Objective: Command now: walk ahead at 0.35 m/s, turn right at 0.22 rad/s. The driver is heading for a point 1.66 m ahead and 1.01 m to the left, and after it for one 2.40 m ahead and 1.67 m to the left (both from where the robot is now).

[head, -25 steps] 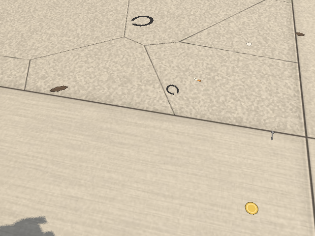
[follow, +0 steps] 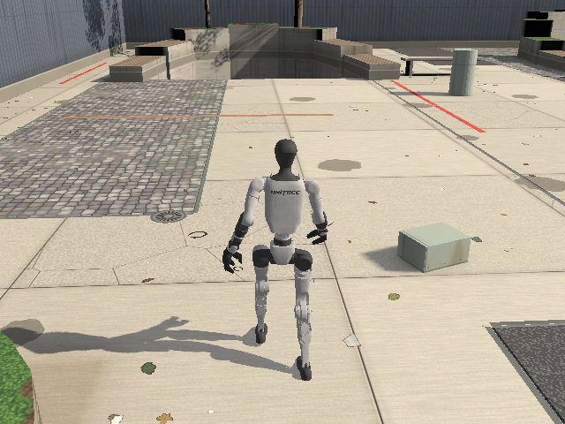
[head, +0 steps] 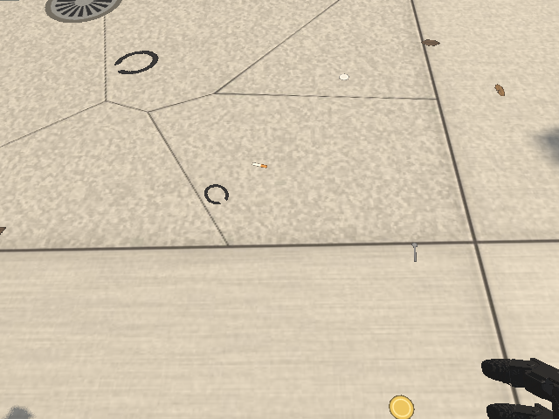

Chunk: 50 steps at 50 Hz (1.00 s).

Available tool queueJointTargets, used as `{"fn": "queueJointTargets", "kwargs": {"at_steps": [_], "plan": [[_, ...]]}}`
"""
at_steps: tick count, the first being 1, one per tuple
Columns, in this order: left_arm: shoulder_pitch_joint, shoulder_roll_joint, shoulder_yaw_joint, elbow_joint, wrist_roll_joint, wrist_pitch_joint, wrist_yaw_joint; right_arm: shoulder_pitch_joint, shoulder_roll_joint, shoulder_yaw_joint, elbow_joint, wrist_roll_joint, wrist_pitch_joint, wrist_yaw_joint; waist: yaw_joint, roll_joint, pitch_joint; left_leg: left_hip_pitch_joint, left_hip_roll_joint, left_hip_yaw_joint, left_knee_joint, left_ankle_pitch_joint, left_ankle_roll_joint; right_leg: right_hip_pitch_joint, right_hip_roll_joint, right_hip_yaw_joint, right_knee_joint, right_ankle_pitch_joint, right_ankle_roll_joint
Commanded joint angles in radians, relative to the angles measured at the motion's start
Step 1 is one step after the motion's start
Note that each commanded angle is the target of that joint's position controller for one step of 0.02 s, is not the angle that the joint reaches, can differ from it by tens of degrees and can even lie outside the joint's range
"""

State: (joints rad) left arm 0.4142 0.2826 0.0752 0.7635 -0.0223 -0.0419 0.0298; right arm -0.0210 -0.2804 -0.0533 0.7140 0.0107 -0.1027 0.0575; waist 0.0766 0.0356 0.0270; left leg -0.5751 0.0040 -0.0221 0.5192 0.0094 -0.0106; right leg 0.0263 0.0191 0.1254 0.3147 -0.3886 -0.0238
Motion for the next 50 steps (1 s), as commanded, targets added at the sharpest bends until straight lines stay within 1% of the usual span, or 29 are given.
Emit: {"fn": "queueJointTargets", "kwargs": {"at_steps": [1,2,3,4,5,6,8,9,12,16,20,22,24,25,26,27,28,30,31,33,36,41,43,44,45,46,47,48,50], "plan": [[-0.036,0.167,0.045,-0.054,0.008,-0.005,0.005,0.025,-0.127,-0.041,-0.041,-0.015,-0.020,-0.004,-0.074,-0.191,-0.024,0.166,-0.032,0.051,-0.035,0.006,0.053,-0.035,-0.201,0.076,0.079,0.704,-0.102],[-0.037,0.151,0.039,-0.058,0.011,-0.002,0.005,0.121,-0.147,-0.052,-0.009,-0.027,-0.021,-0.009,-0.117,-0.180,-0.098,0.310,-0.050,0.079,-0.051,0.073,0.081,-0.041,-0.150,0.036,0.219,0.844,-0.070],[-0.023,0.115,0.024,-0.072,0.028,0.001,0.007,0.241,-0.181,-0.057,0.014,-0.039,-0.021,-0.012,-0.157,-0.116,-0.219,0.555,0.056,-0.025,0.012,0.313,0.133,-0.163,-0.095,0.009,0.432,0.695,-0.028],[0.132,0.029,-0.002,-0.079,0.030,-0.007,0.004,0.334,-0.269,-0.070,0.034,-0.055,-0.013,-0.011,-0.105,0.194,-0.397,0.913,0.332,-0.446,0.009,0.463,0.339,-0.485,0.054,-0.023,0.880,0.084,0.058],[0.182,0.083,0.003,-0.049,0.019,-0.014,-0.002,0.337,-0.218,-0.058,0.050,-0.015,-0.002,0.000,-0.105,0.271,-0.487,0.927,0.385,-0.705,-0.142,0.359,0.410,-0.562,0.091,0.050,1.043,-0.245,0.078],[0.076,0.150,0.020,-0.061,0.001,-0.013,-0.008,0.236,-0.176,-0.046,0.028,0.009,0.008,-0.002,-0.105,0.156,-0.318,0.793,0.342,-0.563,-0.156,0.211,0.360,-0.637,0.017,0.035,1.086,-0.204,0.074],[-0.114,0.154,0.018,-0.107,0.027,-0.012,0.003,0.143,-0.114,-0.023,0.012,0.004,0.024,-0.013,-0.102,-0.014,-0.132,0.522,0.242,-0.360,-0.175,0.254,0.290,-0.637,-0.051,-0.028,0.969,-0.103,0.069],[-0.131,0.149,0.021,-0.123,0.038,-0.007,0.009,0.137,-0.115,-0.022,0.014,-0.005,0.026,-0.020,-0.080,-0.008,-0.118,0.443,0.213,-0.319,-0.190,0.306,0.277,-0.582,-0.074,-0.026,0.901,-0.064,0.067],[-0.105,0.087,0.005,-0.135,0.034,0.007,0.022,0.135,-0.153,-0.038,0.019,-0.017,0.035,-0.037,-0.044,0.058,-0.132,0.345,0.179,-0.265,-0.208,0.406,0.287,-0.495,-0.061,-0.047,0.728,-0.064,0.082],[-0.160,0.085,0.000,-0.151,0.034,0.026,0.031,0.136,-0.194,-0.059,0.011,0.004,0.070,-0.061,-0.056,0.059,-0.168,0.291,0.160,-0.279,-0.219,0.182,0.272,-0.440,-0.032,-0.047,0.553,0.065,0.100],[-0.245,0.086,0.000,-0.181,0.027,0.032,0.022,0.141,-0.184,-0.060,0.003,0.011,0.104,-0.073,-0.085,0.083,-0.118,0.245,0.123,-0.343,-0.222,-0.160,0.234,-0.408,-0.003,-0.039,0.416,0.111,0.101],[-0.257,0.088,0.003,-0.190,0.022,0.019,0.015,0.149,-0.180,-0.059,-0.001,0.012,0.116,-0.075,-0.087,0.097,-0.108,0.276,0.119,-0.392,-0.182,-0.154,0.222,-0.384,0.012,-0.038,0.315,0.102,0.093],[-0.209,0.090,0.010,-0.178,0.020,0.000,0.006,0.133,-0.165,-0.053,-0.014,0.019,0.128,-0.081,-0.047,0.100,-0.110,0.281,0.083,-0.409,-0.106,-0.103,0.177,-0.273,0.011,-0.051,0.098,0.215,0.067],[-0.185,0.133,0.023,-0.177,0.029,-0.005,0.008,0.159,-0.129,-0.042,-0.020,0.017,0.130,-0.084,-0.052,0.058,-0.133,0.231,0.041,-0.378,-0.024,-0.193,0.126,-0.169,-0.091,0.010,0.044,0.277,0.030],[-0.214,0.210,0.038,-0.198,0.052,0.004,0.018,0.203,-0.070,-0.026,-0.031,0.005,0.128,-0.082,-0.100,-0.172,-0.143,0.096,-0.071,-0.218,0.199,-0.456,0.060,-0.088,-0.315,0.216,0.021,0.458,-0.075],[-0.211,0.208,0.041,-0.193,0.084,0.010,0.008,0.204,-0.127,-0.043,-0.054,0.005,0.117,-0.080,-0.099,-0.333,-0.131,-0.029,-0.119,-0.093,0.406,-0.660,0.014,-0.128,-0.438,0.390,0.000,0.605,-0.222],[-0.228,0.154,0.027,-0.208,0.074,0.009,0.008,0.234,-0.193,-0.065,-0.034,0.003,0.115,-0.077,-0.097,-0.245,-0.135,-0.036,-0.065,-0.117,0.568,-0.628,-0.019,-0.130,-0.429,0.350,0.011,0.616,-0.250],[-0.293,0.106,0.015,-0.217,0.047,0.012,0.010,0.256,-0.188,-0.078,-0.001,0.013,0.140,-0.082,-0.116,-0.152,-0.103,-0.055,-0.039,-0.095,0.673,-0.519,-0.064,-0.140,-0.311,0.157,0.046,0.574,-0.172],[-0.302,0.108,0.015,-0.212,0.038,0.014,0.011,0.246,-0.167,-0.073,-0.009,0.012,0.152,-0.082,-0.109,-0.156,-0.086,-0.070,-0.031,-0.085,0.688,-0.478,-0.082,-0.147,-0.297,0.112,0.050,0.604,-0.167],[-0.281,0.119,0.021,-0.201,0.043,0.022,0.015,0.203,-0.118,-0.058,-0.041,0.018,0.159,-0.075,-0.088,-0.176,-0.077,-0.053,-0.022,-0.034,0.624,-0.428,-0.103,-0.154,-0.263,0.029,0.039,0.627,-0.171],[-0.256,0.144,0.036,-0.188,0.042,0.035,0.022,0.141,-0.089,-0.043,-0.089,0.016,0.157,-0.060,-0.054,-0.209,-0.114,0.002,0.008,0.000,0.465,-0.418,-0.107,-0.110,-0.284,-0.017,0.049,0.626,-0.187],[-0.258,0.189,0.057,-0.173,0.017,0.038,0.009,0.138,-0.112,-0.050,-0.126,0.014,0.165,-0.036,-0.049,-0.237,-0.128,0.166,0.006,0.071,0.218,-0.384,-0.052,-0.136,-0.328,-0.057,0.077,0.576,-0.178],[-0.278,0.186,0.058,-0.166,-0.004,0.036,0.006,0.197,-0.111,-0.058,-0.113,0.013,0.168,-0.029,-0.092,-0.222,-0.126,0.287,-0.020,0.106,0.020,-0.247,-0.002,-0.179,-0.315,-0.098,0.150,0.511,-0.127],[-0.236,0.158,0.052,-0.145,-0.005,0.033,0.004,0.241,-0.130,-0.068,-0.099,0.010,0.168,-0.035,-0.102,-0.174,-0.131,0.405,-0.036,0.083,-0.078,-0.148,0.032,-0.252,-0.282,-0.147,0.232,0.420,-0.068],[-0.197,0.108,0.038,-0.144,0.027,0.032,-0.002,0.277,-0.220,-0.094,-0.105,0.011,0.163,-0.049,-0.090,0.043,-0.138,0.579,0.120,-0.154,-0.136,0.150,0.099,-0.455,-0.194,-0.252,0.462,0.159,0.035],[-0.260,0.065,0.016,-0.214,0.065,0.030,0.004,0.267,-0.323,-0.108,-0.134,-0.017,0.152,-0.055,-0.090,0.303,-0.126,0.618,0.376,-0.509,-0.135,0.430,0.319,-0.737,-0.045,-0.231,0.709,-0.308,0.111],[-0.337,0.119,0.031,-0.220,0.045,0.027,0.013,0.297,-0.273,-0.096,-0.135,-0.045,0.129,-0.047,-0.171,0.188,-0.195,0.575,0.389,-0.518,-0.165,0.343,0.400,-0.737,-0.042,-0.079,0.863,-0.321,0.106],[-0.343,0.141,0.039,-0.213,0.026,0.031,0.016,0.253,-0.241,-0.081,-0.125,-0.040,0.114,-0.050,-0.136,0.139,-0.143,0.539,0.325,-0.420,-0.166,0.259,0.348,-0.746,-0.058,-0.057,0.895,-0.237,0.092],[-0.313,0.150,0.049,-0.183,0.037,0.039,0.031,0.159,-0.186,-0.065,-0.130,0.003,0.114,-0.066,-0.093,0.086,-0.101,0.494,0.233,-0.327,-0.158,0.176,0.251,-0.742,-0.074,-0.045,0.840,-0.084,0.093]]}}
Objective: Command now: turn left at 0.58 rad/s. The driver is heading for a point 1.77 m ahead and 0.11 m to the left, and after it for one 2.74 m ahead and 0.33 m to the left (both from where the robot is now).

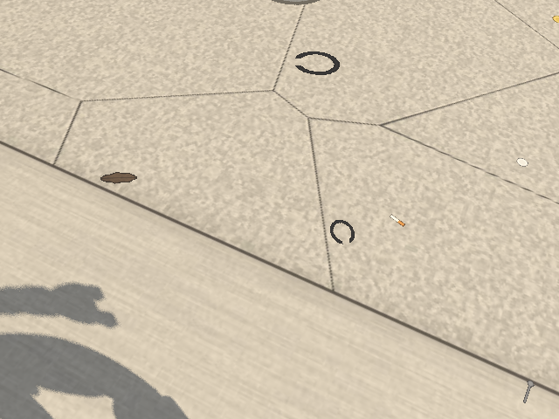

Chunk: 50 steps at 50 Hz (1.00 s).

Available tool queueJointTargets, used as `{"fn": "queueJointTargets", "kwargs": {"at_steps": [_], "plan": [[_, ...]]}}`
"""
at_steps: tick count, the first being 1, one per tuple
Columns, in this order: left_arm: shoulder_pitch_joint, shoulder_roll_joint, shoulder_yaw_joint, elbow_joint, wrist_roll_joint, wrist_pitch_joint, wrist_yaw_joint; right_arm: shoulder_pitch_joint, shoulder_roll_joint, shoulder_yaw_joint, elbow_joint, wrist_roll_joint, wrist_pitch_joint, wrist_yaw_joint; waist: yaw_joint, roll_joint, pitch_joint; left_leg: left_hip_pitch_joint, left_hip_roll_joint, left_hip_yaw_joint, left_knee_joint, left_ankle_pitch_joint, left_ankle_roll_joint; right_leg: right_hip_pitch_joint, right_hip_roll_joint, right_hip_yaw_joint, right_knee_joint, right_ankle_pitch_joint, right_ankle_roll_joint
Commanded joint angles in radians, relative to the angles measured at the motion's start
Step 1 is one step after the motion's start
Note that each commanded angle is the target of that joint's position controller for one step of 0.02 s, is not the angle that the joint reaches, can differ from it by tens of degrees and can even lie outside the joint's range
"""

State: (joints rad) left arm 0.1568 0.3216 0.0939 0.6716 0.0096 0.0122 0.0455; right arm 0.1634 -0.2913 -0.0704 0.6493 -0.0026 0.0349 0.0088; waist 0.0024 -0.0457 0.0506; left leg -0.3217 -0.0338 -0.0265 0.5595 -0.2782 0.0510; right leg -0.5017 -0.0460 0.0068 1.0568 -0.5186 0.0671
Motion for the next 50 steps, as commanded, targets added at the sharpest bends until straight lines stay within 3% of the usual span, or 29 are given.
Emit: {"fn": "queueJointTargets", "kwargs": {"at_steps": [1,3,7,10,14,17,18,19,20,21,22,24,25,27,28,30,31,33,34,35,36,37,39,40,42,44,46,48,50], "plan": [[-0.039,0.106,0.032,-0.086,0.008,-0.014,0.015,-0.042,-0.166,-0.041,-0.068,0.020,-0.018,-0.025,-0.002,0.175,-0.130,0.201,0.245,-0.298,-0.197,0.503,0.181,-0.166,0.006,0.066,0.107,0.092,0.011],[-0.012,0.081,0.026,-0.076,0.002,-0.018,0.006,-0.037,-0.162,-0.038,-0.068,0.010,-0.011,-0.035,0.007,0.170,-0.159,0.191,0.222,-0.282,-0.195,0.512,0.183,-0.123,0.032,0.057,0.092,0.150,0.021],[-0.055,0.049,0.010,-0.085,-0.002,-0.022,0.000,-0.013,-0.178,-0.045,-0.061,0.016,-0.006,-0.046,-0.015,0.172,-0.149,0.210,0.204,-0.328,-0.189,0.386,0.176,-0.100,0.051,0.071,-0.118,0.189,0.029],[-0.077,0.051,0.008,-0.091,-0.007,-0.028,-0.011,-0.018,-0.194,-0.051,-0.066,0.014,-0.001,-0.043,-0.025,0.192,-0.133,0.170,0.199,-0.391,-0.188,0.290,0.179,-0.031,0.067,0.084,-0.236,0.173,0.024],[-0.072,0.062,0.013,-0.093,-0.016,-0.043,-0.024,-0.031,-0.199,-0.054,-0.073,0.018,0.005,-0.032,-0.029,0.206,-0.131,0.155,0.190,-0.478,-0.161,0.330,0.177,0.063,0.092,0.090,-0.363,0.139,0.007],[-0.008,0.058,0.016,-0.072,-0.018,-0.055,-0.038,-0.064,-0.181,-0.047,-0.079,0.029,0.013,-0.033,0.009,0.206,-0.154,0.163,0.158,-0.489,-0.103,0.386,0.139,0.192,0.089,0.070,-0.580,0.252,-0.020],[0.014,0.062,0.018,-0.062,-0.012,-0.058,-0.040,-0.062,-0.162,-0.040,-0.080,0.033,0.015,-0.038,0.021,0.190,-0.157,0.124,0.127,-0.468,-0.076,0.322,0.101,0.284,0.064,0.070,-0.689,0.385,-0.038],[0.015,0.105,0.024,-0.072,0.005,-0.056,-0.036,-0.014,-0.117,-0.026,-0.077,0.019,0.012,-0.039,-0.003,0.086,-0.185,0.042,0.071,-0.400,0.021,0.124,0.043,0.397,-0.077,0.186,-0.710,0.505,-0.089],[-0.033,0.177,0.033,-0.083,0.028,-0.047,-0.034,0.029,-0.100,-0.022,-0.082,0.017,0.002,-0.039,-0.065,-0.168,-0.134,-0.128,-0.093,-0.214,0.170,-0.214,-0.024,0.418,-0.237,0.387,-0.726,0.726,-0.229],[-0.015,0.125,0.024,-0.085,0.037,-0.050,-0.036,0.012,-0.173,-0.044,-0.076,0.002,-0.007,-0.041,-0.020,-0.191,-0.133,-0.172,-0.079,-0.169,0.391,-0.397,-0.080,0.371,-0.345,0.502,-0.743,0.756,-0.363],[-0.026,0.105,0.015,-0.086,0.022,-0.051,-0.033,0.020,-0.218,-0.063,-0.061,0.008,-0.009,-0.040,-0.021,-0.122,-0.117,-0.192,-0.057,-0.171,0.533,-0.359,-0.105,0.356,-0.326,0.455,-0.736,0.719,-0.372],[-0.066,0.077,0.005,-0.082,-0.004,-0.050,-0.029,0.033,-0.177,-0.060,-0.028,0.013,0.007,-0.045,-0.032,-0.070,-0.088,-0.216,-0.046,-0.173,0.597,-0.259,-0.138,0.355,-0.223,0.323,-0.713,0.636,-0.294],[-0.070,0.051,-0.009,-0.075,-0.008,-0.050,-0.030,0.028,-0.132,-0.046,-0.021,0.010,0.012,-0.044,-0.029,-0.066,-0.089,-0.185,-0.036,-0.177,0.564,-0.226,-0.148,0.344,-0.193,0.288,-0.706,0.664,-0.281],[-0.084,0.017,-0.026,-0.058,-0.003,-0.044,-0.038,0.020,-0.044,-0.013,-0.022,-0.001,0.010,-0.037,-0.041,-0.101,-0.105,-0.076,0.011,-0.087,0.338,-0.191,-0.165,0.329,-0.117,0.206,-0.704,0.680,-0.251],[-0.076,0.034,-0.019,-0.055,-0.007,-0.036,-0.040,-0.012,-0.020,-0.002,-0.030,-0.004,0.005,-0.034,-0.019,-0.135,-0.104,-0.028,0.016,-0.046,0.217,-0.197,-0.169,0.334,-0.093,0.195,-0.694,0.691,-0.246],[-0.011,0.105,0.003,-0.044,-0.015,-0.019,-0.040,-0.044,-0.051,-0.012,-0.033,0.008,-0.004,-0.032,0.020,-0.166,-0.106,0.012,-0.008,-0.014,0.059,-0.165,-0.167,0.373,-0.102,0.255,-0.672,0.688,-0.263],[-0.007,0.124,0.008,-0.046,-0.022,-0.014,-0.039,-0.021,-0.071,-0.021,-0.022,0.016,-0.006,-0.032,0.010,-0.159,-0.108,0.043,-0.017,-0.005,-0.039,-0.083,-0.154,0.379,-0.108,0.282,-0.662,0.683,-0.265],[0.008,0.136,0.011,-0.045,-0.041,-0.013,-0.035,0.022,-0.104,-0.032,-0.003,0.012,-0.013,-0.033,-0.008,-0.130,-0.113,0.164,-0.012,-0.016,-0.216,0.099,-0.103,0.328,-0.101,0.319,-0.650,0.651,-0.230],[0.015,0.122,0.006,-0.047,-0.036,-0.021,-0.035,0.047,-0.139,-0.040,-0.009,0.004,-0.015,-0.039,-0.013,-0.081,-0.140,0.267,0.058,-0.060,-0.193,0.187,-0.069,0.248,-0.090,0.311,-0.630,0.577,-0.187],[0.010,0.076,-0.007,-0.070,-0.025,-0.033,-0.039,0.049,-0.209,-0.058,0.000,-0.011,-0.012,-0.046,0.015,0.095,-0.152,0.303,0.153,-0.126,-0.128,0.278,-0.005,0.146,-0.010,0.204,-0.558,0.453,-0.129],[-0.009,0.056,-0.015,-0.070,-0.025,-0.038,-0.040,0.053,-0.186,-0.059,0.006,-0.017,-0.007,-0.043,-0.005,0.207,-0.147,0.268,0.210,-0.185,-0.161,0.268,0.072,0.113,0.068,0.096,-0.467,0.265,-0.080],[-0.018,0.075,-0.009,-0.075,-0.024,-0.035,-0.041,0.036,-0.161,-0.052,-0.003,-0.017,-0.006,-0.043,-0.015,0.243,-0.114,0.247,0.284,-0.252,-0.200,0.278,0.129,0.062,0.082,0.055,-0.387,0.154,-0.058],[-0.026,0.101,0.010,-0.078,-0.028,-0.018,-0.037,0.019,-0.136,-0.043,-0.017,-0.018,-0.017,-0.053,-0.037,0.258,-0.077,0.243,0.372,-0.308,-0.217,0.434,0.200,-0.039,0.065,0.040,-0.108,-0.077,-0.034],[-0.008,0.102,0.017,-0.077,-0.031,-0.005,-0.037,0.013,-0.135,-0.040,-0.015,-0.013,-0.028,-0.056,-0.026,0.223,-0.067,0.244,0.392,-0.290,-0.207,0.521,0.212,-0.076,0.046,0.061,-0.004,-0.099,-0.021],[0.014,0.063,0.008,-0.074,-0.033,0.013,-0.038,-0.026,-0.137,-0.042,-0.009,0.002,-0.033,-0.057,-0.004,0.187,-0.053,0.241,0.346,-0.189,-0.193,0.551,0.174,-0.084,0.020,0.051,-0.020,-0.031,-0.006],[-0.002,0.038,-0.005,-0.087,-0.031,0.020,-0.048,-0.048,-0.145,-0.047,-0.008,0.005,-0.023,-0.057,-0.011,0.203,-0.062,0.219,0.305,-0.104,-0.186,0.542,0.154,-0.020,0.011,0.000,-0.109,0.037,0.002],[-0.021,0.042,-0.009,-0.111,-0.036,0.021,-0.064,-0.043,-0.160,-0.053,-0.006,0.006,-0.013,-0.056,-0.027,0.227,-0.086,0.210,0.302,-0.063,-0.173,0.537,0.146,0.060,0.013,-0.035,-0.224,0.080,-0.007],[-0.001,0.061,-0.003,-0.117,-0.042,0.028,-0.072,-0.011,-0.185,-0.060,0.002,0.020,-0.015,-0.048,-0.033,0.218,-0.111,0.192,0.321,-0.062,-0.184,0.299,0.133,0.136,0.030,-0.074,-0.334,0.128,-0.036],[0.094,0.071,0.007,-0.085,-0.039,0.030,-0.071,-0.011,-0.176,-0.055,0.012,0.039,-0.028,-0.035,0.017,0.181,-0.108,0.071,0.293,-0.026,-0.135,-0.055,0.090,0.315,0.076,-0.117,-0.493,0.212,-0.088]]}}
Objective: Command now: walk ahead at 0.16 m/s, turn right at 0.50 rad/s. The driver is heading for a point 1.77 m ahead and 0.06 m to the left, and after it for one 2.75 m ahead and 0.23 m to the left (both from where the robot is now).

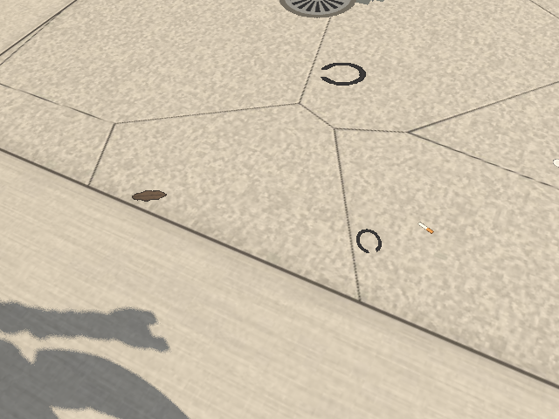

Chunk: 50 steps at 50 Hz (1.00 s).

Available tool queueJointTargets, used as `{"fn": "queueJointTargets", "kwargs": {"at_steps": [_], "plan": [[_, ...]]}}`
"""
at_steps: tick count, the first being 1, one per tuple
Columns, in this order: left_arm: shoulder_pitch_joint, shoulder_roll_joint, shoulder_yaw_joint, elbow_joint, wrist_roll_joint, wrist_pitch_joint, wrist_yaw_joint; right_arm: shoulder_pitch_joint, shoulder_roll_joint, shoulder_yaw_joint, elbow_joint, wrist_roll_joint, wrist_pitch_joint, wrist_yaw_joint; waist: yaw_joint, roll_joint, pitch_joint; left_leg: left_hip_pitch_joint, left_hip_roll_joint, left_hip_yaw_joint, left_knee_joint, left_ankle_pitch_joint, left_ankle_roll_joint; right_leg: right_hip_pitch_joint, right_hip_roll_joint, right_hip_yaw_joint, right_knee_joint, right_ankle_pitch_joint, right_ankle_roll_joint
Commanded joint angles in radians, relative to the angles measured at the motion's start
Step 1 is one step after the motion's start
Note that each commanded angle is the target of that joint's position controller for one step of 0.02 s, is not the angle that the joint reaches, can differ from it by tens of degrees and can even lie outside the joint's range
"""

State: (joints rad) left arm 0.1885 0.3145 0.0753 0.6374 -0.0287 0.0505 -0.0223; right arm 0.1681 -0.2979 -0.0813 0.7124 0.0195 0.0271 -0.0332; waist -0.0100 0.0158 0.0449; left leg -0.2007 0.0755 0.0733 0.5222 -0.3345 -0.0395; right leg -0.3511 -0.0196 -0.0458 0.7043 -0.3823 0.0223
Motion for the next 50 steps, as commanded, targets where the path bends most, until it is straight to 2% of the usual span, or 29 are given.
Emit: {"fn": "queueJointTargets", "kwargs": {"at_steps": [1,2,3,4,5,6,7,8,10,13,17,23,24,26,27,28,29,30,31,32,33,34,35,38,40,43,45,47,50], "plan": [[0.151,0.104,0.041,-0.016,-0.003,-0.012,0.005,0.007,-0.118,-0.029,-0.039,0.001,-0.027,0.016,0.054,0.035,-0.106,-0.165,0.134,-0.064,0.036,-0.146,0.139,0.308,0.061,-0.030,-0.187,0.050,-0.074],[0.252,0.202,0.067,-0.010,-0.006,-0.024,0.020,-0.029,-0.039,-0.003,-0.066,-0.036,-0.037,0.026,0.086,-0.234,-0.094,-0.407,0.027,0.055,0.430,-0.282,0.044,0.440,-0.161,0.325,-0.313,0.012,-0.166],[0.262,0.279,0.068,-0.046,0.024,-0.064,0.003,-0.131,-0.055,-0.003,-0.148,-0.023,-0.061,0.023,0.112,-0.323,-0.091,-0.656,-0.109,-0.093,0.621,-0.342,0.023,0.412,-0.355,0.838,-0.505,-0.234,-0.374],[0.229,0.204,0.047,-0.050,0.033,-0.092,-0.003,-0.169,-0.120,-0.020,-0.149,0.012,-0.080,0.028,0.107,-0.209,-0.026,-0.701,-0.049,-0.171,0.688,-0.276,0.041,0.378,-0.369,0.829,-0.550,-0.332,-0.385],[0.191,0.156,0.030,-0.046,0.028,-0.106,0.001,-0.152,-0.147,-0.028,-0.137,0.019,-0.093,0.034,0.077,-0.181,0.026,-0.693,-0.020,-0.176,0.660,-0.166,0.062,0.333,-0.329,0.736,-0.546,-0.340,-0.341],[0.162,0.141,0.024,-0.055,0.022,-0.109,0.008,-0.123,-0.145,-0.031,-0.108,0.001,-0.102,0.033,0.053,-0.122,0.038,-0.660,0.002,-0.171,0.621,-0.075,0.063,0.311,-0.278,0.644,-0.528,-0.266,-0.298],[0.134,0.139,0.020,-0.058,0.021,-0.107,0.017,-0.113,-0.143,-0.033,-0.098,-0.018,-0.110,0.032,0.039,-0.112,0.039,-0.623,0.010,-0.168,0.556,0.010,0.052,0.292,-0.235,0.565,-0.526,-0.158,-0.272],[0.129,0.130,0.014,-0.061,0.027,-0.107,0.026,-0.100,-0.132,-0.032,-0.084,-0.024,-0.114,0.037,0.030,-0.124,0.022,-0.574,0.007,-0.155,0.522,0.086,0.039,0.282,-0.200,0.494,-0.536,-0.066,-0.253],[0.154,0.120,0.010,-0.049,0.031,-0.114,0.036,-0.089,-0.104,-0.024,-0.059,-0.024,-0.117,0.044,0.036,-0.111,-0.007,-0.541,-0.009,-0.124,0.444,0.204,0.014,0.303,-0.170,0.398,-0.545,0.102,-0.242],[0.197,0.119,0.009,-0.018,0.023,-0.117,0.042,-0.133,-0.070,-0.008,-0.058,-0.021,-0.116,0.046,0.058,-0.102,-0.001,-0.519,-0.021,-0.114,0.277,0.308,-0.014,0.318,-0.148,0.316,-0.548,0.208,-0.223],[0.228,0.136,0.013,0.021,0.023,-0.118,0.040,-0.206,-0.056,0.009,-0.070,-0.002,-0.117,0.064,0.101,-0.123,0.036,-0.497,-0.016,-0.089,0.129,0.401,-0.017,0.324,-0.163,0.246,-0.566,0.245,-0.215],[0.265,0.144,0.016,0.078,0.018,-0.111,0.034,-0.279,-0.053,0.028,-0.107,0.008,-0.133,0.104,0.119,-0.099,0.095,-0.502,-0.033,-0.050,0.018,0.341,0.067,0.421,-0.220,0.170,-0.546,0.406,-0.214],[0.259,0.150,0.018,0.083,0.016,-0.108,0.036,-0.270,-0.058,0.027,-0.109,0.007,-0.135,0.110,0.107,-0.104,0.083,-0.475,-0.046,-0.041,0.004,0.311,0.087,0.442,-0.225,0.152,-0.519,0.507,-0.205],[0.239,0.172,0.023,0.083,0.022,-0.101,0.044,-0.191,-0.095,0.011,-0.097,0.003,-0.132,0.107,0.056,-0.131,-0.009,-0.329,-0.111,0.001,0.008,0.247,0.130,0.480,-0.215,0.102,-0.389,0.931,-0.178],[0.224,0.179,0.023,0.079,0.026,-0.093,0.049,-0.079,-0.128,-0.008,-0.071,0.002,-0.128,0.101,-0.007,-0.133,-0.094,-0.181,-0.154,0.029,0.002,0.245,0.158,0.477,-0.193,0.064,-0.240,1.131,-0.158],[0.213,0.175,0.018,0.071,0.029,-0.089,0.056,0.069,-0.166,-0.029,-0.040,0.005,-0.121,0.089,-0.083,-0.112,-0.184,0.058,-0.156,0.005,-0.011,0.288,0.191,0.367,-0.162,0.025,-0.037,1.154,-0.121],[0.228,0.135,0.000,0.037,0.051,-0.098,0.060,0.234,-0.234,-0.048,-0.022,0.004,-0.109,0.073,-0.129,0.012,-0.310,0.399,0.037,-0.295,0.001,0.224,0.276,0.077,-0.108,-0.001,0.290,0.823,-0.072],[0.323,0.024,-0.034,0.022,0.052,-0.123,0.043,0.260,-0.267,-0.049,-0.013,0.007,-0.117,0.080,-0.042,0.246,-0.417,0.640,0.261,-0.839,-0.119,0.013,0.441,-0.267,0.101,0.085,0.601,-0.144,-0.013],[0.204,0.115,-0.021,0.010,0.019,-0.151,0.029,0.253,-0.171,-0.029,-0.012,0.014,-0.115,0.075,-0.111,0.132,-0.360,0.615,0.236,-0.849,-0.209,-0.089,0.402,-0.375,0.057,0.196,0.678,-0.139,-0.024],[0.106,0.139,-0.016,-0.024,-0.012,-0.173,0.019,0.196,-0.160,-0.024,-0.024,0.006,-0.111,0.068,-0.103,0.091,-0.212,0.478,0.208,-0.702,-0.236,-0.039,0.364,-0.423,0.009,0.182,0.651,-0.050,-0.038],[0.064,0.128,-0.021,-0.033,0.002,-0.189,0.020,0.140,-0.156,-0.021,-0.038,-0.001,-0.108,0.063,-0.070,-0.008,-0.141,0.335,0.169,-0.613,-0.254,0.056,0.343,-0.397,-0.030,0.166,0.575,0.017,-0.046],[0.050,0.128,-0.015,-0.036,0.027,-0.193,0.023,0.101,-0.139,-0.015,-0.052,-0.009,-0.108,0.061,-0.036,-0.032,-0.086,0.222,0.133,-0.550,-0.275,0.168,0.336,-0.358,-0.052,0.158,0.503,0.056,-0.036],[0.068,0.126,-0.013,-0.037,0.036,-0.186,0.022,0.077,-0.125,-0.008,-0.066,-0.020,-0.108,0.057,-0.001,-0.009,-0.075,0.144,0.107,-0.512,-0.301,0.236,0.339,-0.305,-0.067,0.161,0.475,0.079,-0.027],[0.098,0.092,-0.021,-0.034,0.049,-0.158,0.024,0.060,-0.127,-0.008,-0.064,-0.006,-0.108,0.045,0.037,0.028,-0.043,-0.003,0.075,-0.423,-0.337,0.348,0.352,-0.266,-0.080,0.124,0.355,0.092,0.025],[0.021,0.065,-0.033,-0.063,0.055,-0.154,0.028,0.076,-0.155,-0.016,-0.055,-0.003,-0.108,0.034,0.018,0.030,-0.010,-0.084,0.035,-0.362,-0.346,0.376,0.332,-0.251,-0.067,0.097,0.212,0.202,0.052],[-0.117,0.030,-0.047,-0.089,0.048,-0.164,0.023,0.130,-0.170,-0.021,-0.031,0.007,-0.097,0.024,-0.042,0.038,-0.011,-0.136,-0.024,-0.312,-0.309,0.319,0.269,-0.143,-0.011,0.082,-0.045,0.437,0.063],[-0.171,0.044,-0.041,-0.101,0.032,-0.171,0.016,0.180,-0.177,-0.023,-0.014,0.013,-0.088,0.020,-0.065,0.049,-0.025,-0.104,-0.008,-0.355,-0.283,0.268,0.253,-0.096,0.018,0.095,-0.125,0.494,0.063],[-0.177,0.075,-0.028,-0.105,0.023,-0.175,0.012,0.195,-0.169,-0.022,-0.006,0.019,-0.079,0.016,-0.056,0.068,-0.037,-0.022,0.021,-0.421,-0.222,0.227,0.232,-0.085,0.015,0.134,-0.186,0.463,0.047],[-0.080,0.112,-0.002,-0.078,0.040,-0.184,0.011,0.174,-0.149,-0.021,-0.009,0.006,-0.059,0.009,0.005,0.100,-0.077,0.078,0.017,-0.446,-0.035,0.434,0.172,0.012,0.025,0.112,-0.258,0.412,-0.017]]}}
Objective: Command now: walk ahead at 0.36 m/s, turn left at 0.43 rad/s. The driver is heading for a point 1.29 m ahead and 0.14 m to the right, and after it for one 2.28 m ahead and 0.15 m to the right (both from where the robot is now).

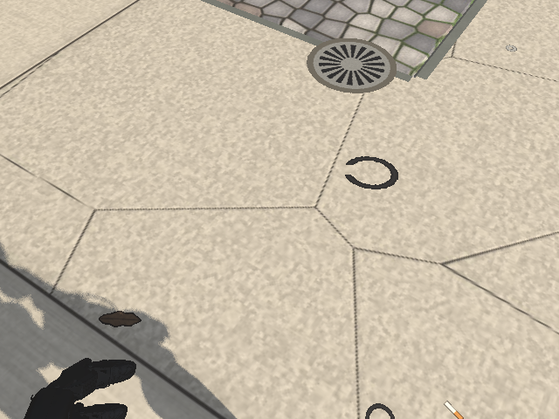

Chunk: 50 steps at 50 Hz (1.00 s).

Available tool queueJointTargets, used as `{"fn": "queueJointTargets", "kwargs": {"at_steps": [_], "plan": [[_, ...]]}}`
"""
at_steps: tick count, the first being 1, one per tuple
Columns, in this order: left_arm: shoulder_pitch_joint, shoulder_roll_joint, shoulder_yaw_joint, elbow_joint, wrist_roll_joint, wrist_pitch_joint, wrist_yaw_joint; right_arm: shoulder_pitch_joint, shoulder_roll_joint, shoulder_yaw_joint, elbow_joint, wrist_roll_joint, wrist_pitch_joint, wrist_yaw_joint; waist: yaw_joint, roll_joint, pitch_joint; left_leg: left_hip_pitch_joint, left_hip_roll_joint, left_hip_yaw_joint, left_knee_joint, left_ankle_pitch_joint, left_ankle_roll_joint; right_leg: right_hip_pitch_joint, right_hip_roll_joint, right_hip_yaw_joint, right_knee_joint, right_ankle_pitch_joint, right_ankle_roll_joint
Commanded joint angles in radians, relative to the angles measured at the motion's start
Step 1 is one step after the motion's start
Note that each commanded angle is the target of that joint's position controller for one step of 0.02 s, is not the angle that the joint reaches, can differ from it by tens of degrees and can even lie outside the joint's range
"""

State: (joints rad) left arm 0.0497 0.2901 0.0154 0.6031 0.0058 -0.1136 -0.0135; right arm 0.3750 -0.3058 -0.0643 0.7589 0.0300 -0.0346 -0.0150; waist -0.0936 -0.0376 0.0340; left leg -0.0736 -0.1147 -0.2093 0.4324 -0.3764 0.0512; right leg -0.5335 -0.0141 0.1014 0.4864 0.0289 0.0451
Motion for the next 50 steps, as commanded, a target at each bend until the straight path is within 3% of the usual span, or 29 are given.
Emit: {"fn": "queueJointTargets", "kwargs": {"at_steps": [1,2,3,4,5,6,8,10,13,16,18,19,20,21,23,30,31,33,35,38,41,42,43,44,45,46,47,48,50], "plan": [[0.134,0.157,0.067,-0.034,0.022,-0.027,0.006,-0.035,-0.106,-0.026,-0.066,-0.010,0.003,-0.007,0.128,0.137,-0.137,-0.070,0.152,-0.125,0.195,0.526,0.041,0.340,-0.023,-0.030,-0.062,0.107,-0.079],[0.251,0.216,0.077,-0.032,0.045,-0.028,0.010,0.002,-0.041,-0.002,-0.094,-0.036,0.000,-0.006,0.150,-0.012,-0.303,-0.219,0.080,-0.062,0.477,0.251,-0.007,0.631,-0.219,0.140,0.025,0.394,-0.160],[0.291,0.245,0.089,0.001,0.034,-0.005,0.001,0.197,-0.008,0.015,-0.073,-0.015,-0.007,0.001,0.090,-0.315,-0.446,-0.496,-0.038,0.018,0.787,-0.336,-0.071,0.892,-0.445,0.523,0.003,0.436,-0.360],[0.283,0.177,0.079,-0.012,0.006,0.010,-0.005,0.190,-0.114,-0.005,-0.045,-0.004,0.001,-0.003,0.113,-0.180,-0.418,-0.560,0.033,-0.016,0.897,-0.281,-0.086,0.823,-0.427,0.583,-0.052,0.201,-0.341],[0.233,0.121,0.061,-0.022,0.004,0.018,-0.003,0.061,-0.152,-0.018,-0.062,0.001,0.014,-0.008,0.142,-0.083,-0.283,-0.590,0.060,0.014,0.923,-0.205,-0.099,0.704,-0.370,0.433,-0.074,0.155,-0.300],[0.169,0.087,0.044,-0.020,0.011,0.024,-0.005,-0.019,-0.144,-0.016,-0.081,-0.009,0.028,-0.015,0.130,-0.012,-0.197,-0.568,0.091,0.044,0.880,-0.155,-0.108,0.573,-0.316,0.317,-0.091,0.214,-0.275],[0.100,0.063,0.030,0.004,0.022,0.025,-0.010,-0.046,-0.099,-0.010,-0.096,-0.021,0.047,-0.016,0.077,-0.048,-0.111,-0.454,0.148,0.063,0.723,-0.109,-0.114,0.374,-0.238,0.172,-0.131,0.313,-0.255],[0.066,0.068,0.033,0.027,0.025,0.024,-0.012,-0.021,-0.042,0.006,-0.084,-0.025,0.054,-0.017,0.053,-0.096,-0.110,-0.338,0.139,0.122,0.536,-0.075,-0.129,0.296,-0.186,0.067,-0.152,0.424,-0.257],[0.068,0.105,0.044,0.058,0.011,0.036,-0.004,-0.044,-0.030,0.016,-0.082,-0.034,0.053,-0.016,0.066,-0.103,-0.175,-0.213,0.141,0.150,0.331,0.057,-0.131,0.311,-0.198,0.035,-0.147,0.467,-0.277],[0.065,0.115,0.042,0.079,-0.002,0.055,-0.002,-0.082,-0.051,0.009,-0.087,-0.032,0.066,-0.010,0.069,-0.085,-0.165,-0.119,0.133,0.168,0.182,0.176,-0.106,0.283,-0.197,0.039,-0.151,0.200,-0.264],[0.071,0.086,0.027,0.096,-0.009,0.062,-0.005,-0.115,-0.053,0.007,-0.097,-0.047,0.070,-0.009,0.059,-0.064,-0.118,-0.031,0.132,0.164,0.028,0.274,-0.068,0.213,-0.151,0.033,-0.148,-0.110,-0.200],[0.103,0.057,0.015,0.110,0.002,0.060,-0.008,-0.137,-0.077,0.005,-0.115,-0.059,0.070,-0.013,0.067,-0.023,-0.101,0.013,0.188,0.096,-0.009,0.352,-0.041,0.170,-0.119,0.026,-0.133,-0.252,-0.143],[0.156,0.048,0.011,0.116,0.022,0.057,-0.013,-0.163,-0.136,-0.004,-0.135,-0.056,0.071,-0.021,0.117,0.086,-0.092,0.024,0.270,0.021,-0.003,0.418,0.002,0.137,-0.049,-0.025,-0.087,-0.397,-0.091],[0.195,0.026,0.006,0.124,0.020,0.062,-0.011,-0.199,-0.123,-0.003,-0.119,-0.047,0.073,-0.019,0.152,0.187,-0.092,-0.101,0.263,0.024,-0.015,0.194,0.039,0.227,-0.003,-0.090,-0.083,-0.389,-0.060],[0.125,0.064,0.015,0.127,0.018,0.075,0.000,-0.221,-0.053,0.013,-0.123,-0.054,0.063,-0.008,0.111,0.141,-0.021,-0.196,0.201,0.053,-0.032,0.080,0.004,0.264,-0.003,-0.095,-0.062,-0.309,-0.044],[0.111,0.093,0.028,0.125,-0.014,0.082,0.006,-0.147,-0.105,-0.013,-0.116,-0.042,0.047,-0.034,0.072,0.101,-0.085,-0.053,0.200,0.109,0.054,0.265,0.004,0.185,0.011,-0.061,0.041,-0.176,-0.078],[0.111,0.076,0.027,0.121,-0.018,0.086,0.007,-0.131,-0.108,-0.017,-0.118,-0.041,0.052,-0.037,0.064,0.129,-0.087,-0.045,0.227,0.078,0.022,0.138,0.028,0.148,0.039,-0.085,0.093,-0.288,-0.077],[0.093,0.062,0.031,0.096,-0.025,0.089,0.001,-0.082,-0.143,-0.031,-0.110,-0.027,0.051,-0.039,0.046,0.229,-0.044,-0.021,0.397,-0.126,-0.110,-0.137,0.135,-0.002,0.053,-0.145,0.276,-0.497,-0.077],[0.024,0.076,0.041,0.051,-0.034,0.086,-0.010,-0.043,-0.154,-0.036,-0.099,-0.034,0.020,-0.039,0.017,0.205,0.038,-0.043,0.518,-0.279,-0.202,-0.210,0.208,-0.147,-0.028,-0.065,0.490,-0.616,-0.094],[0.057,0.067,0.038,0.052,-0.037,0.087,-0.021,-0.149,-0.150,-0.040,-0.105,-0.007,-0.007,-0.028,0.067,0.166,0.037,-0.058,0.464,-0.100,-0.226,-0.102,0.134,-0.080,-0.088,-0.062,0.375,-0.548,-0.107],[0.230,0.065,0.051,0.130,-0.027,0.087,-0.033,-0.244,-0.154,-0.044,-0.113,-0.007,0.001,-0.007,0.155,0.146,-0.034,-0.245,0.331,0.170,-0.121,0.001,0.062,0.322,0.014,-0.216,0.166,-0.280,-0.092],[0.308,0.082,0.065,0.166,-0.023,0.092,-0.030,-0.224,-0.128,-0.038,-0.109,-0.013,0.001,-0.004,0.174,0.107,-0.057,-0.298,0.299,0.223,-0.021,-0.021,0.042,0.434,0.065,-0.249,0.146,-0.280,-0.092],[0.388,0.119,0.086,0.183,-0.029,0.094,-0.024,-0.206,-0.084,-0.025,-0.109,-0.025,-0.003,0.000,0.206,-0.003,-0.067,-0.373,0.255,0.298,0.207,0.001,0.000,0.540,0.056,-0.179,0.079,-0.315,-0.121],[0.455,0.246,0.112,0.166,-0.027,0.087,-0.005,-0.223,-0.002,-0.001,-0.150,-0.055,-0.013,0.001,0.204,-0.320,-0.061,-0.601,0.158,0.342,0.645,-0.190,-0.090,0.618,-0.198,0.290,-0.108,-0.362,-0.236],[0.431,0.273,0.103,0.111,-0.013,0.062,-0.019,-0.233,-0.023,0.000,-0.200,-0.020,-0.040,0.001,0.194,-0.301,-0.113,-0.798,0.065,0.162,0.797,-0.233,-0.084,0.664,-0.338,0.753,-0.326,-0.637,-0.408],[0.380,0.212,0.089,0.100,-0.011,0.043,-0.022,-0.268,-0.090,-0.017,-0.192,0.017,-0.063,0.005,0.185,-0.141,-0.029,-0.883,0.136,0.114,0.854,-0.158,-0.055,0.644,-0.363,0.725,-0.340,-0.700,-0.407],[0.345,0.167,0.076,0.094,-0.013,0.034,-0.020,-0.275,-0.113,-0.022,-0.182,0.011,-0.079,0.009,0.165,-0.068,0.012,-0.877,0.173,0.111,0.811,-0.048,-0.029,0.603,-0.327,0.612,-0.304,-0.618,-0.368],[0.309,0.154,0.070,0.082,-0.013,0.034,-0.015,-0.257,-0.102,-0.022,-0.156,-0.016,-0.085,0.006,0.142,-0.009,0.021,-0.828,0.200,0.112,0.753,0.033,-0.027,0.561,-0.277,0.498,-0.276,-0.482,-0.329],[0.286,0.142,0.063,0.068,-0.008,0.041,-0.002,-0.244,-0.106,-0.032,-0.142,-0.041,-0.087,0.013,0.116,-0.039,0.009,-0.718,0.206,0.123,0.626,0.143,-0.042,0.508,-0.199,0.346,-0.281,-0.261,-0.287]]}}
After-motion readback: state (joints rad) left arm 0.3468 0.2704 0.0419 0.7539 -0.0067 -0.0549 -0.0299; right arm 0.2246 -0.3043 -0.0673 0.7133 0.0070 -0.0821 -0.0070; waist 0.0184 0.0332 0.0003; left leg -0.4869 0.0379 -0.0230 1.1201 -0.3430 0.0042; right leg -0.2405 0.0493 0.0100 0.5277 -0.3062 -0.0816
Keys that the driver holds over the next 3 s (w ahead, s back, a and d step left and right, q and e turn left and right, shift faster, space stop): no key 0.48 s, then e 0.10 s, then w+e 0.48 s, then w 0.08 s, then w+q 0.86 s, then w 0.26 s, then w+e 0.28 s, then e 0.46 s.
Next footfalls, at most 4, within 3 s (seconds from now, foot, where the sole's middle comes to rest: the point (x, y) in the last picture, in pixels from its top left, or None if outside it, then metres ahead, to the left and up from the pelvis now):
0.02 right None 0.20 -0.13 -0.77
0.38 left None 0.19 0.11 -0.77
0.86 right None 0.26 -0.16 -0.77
1.38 left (286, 342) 0.64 -0.06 -0.77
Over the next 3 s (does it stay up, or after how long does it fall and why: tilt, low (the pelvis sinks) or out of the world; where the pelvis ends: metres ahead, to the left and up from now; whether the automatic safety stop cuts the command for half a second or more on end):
stays up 1.22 -0.10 0.00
